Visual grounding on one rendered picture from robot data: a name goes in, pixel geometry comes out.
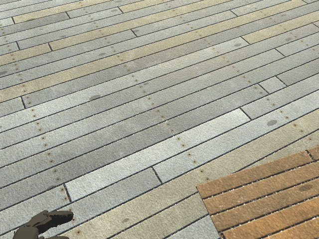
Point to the left robot hand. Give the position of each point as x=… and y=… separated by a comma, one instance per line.
x=42, y=222

